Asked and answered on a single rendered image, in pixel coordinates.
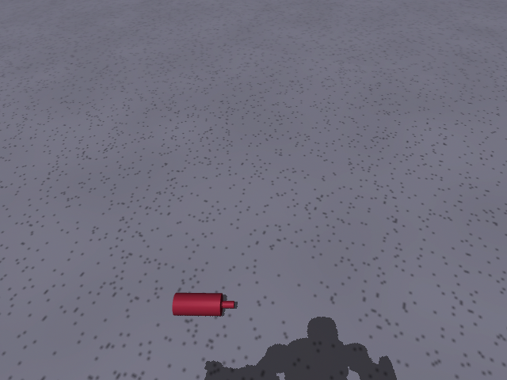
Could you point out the bottle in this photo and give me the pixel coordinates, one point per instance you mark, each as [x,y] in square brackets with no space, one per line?
[200,304]

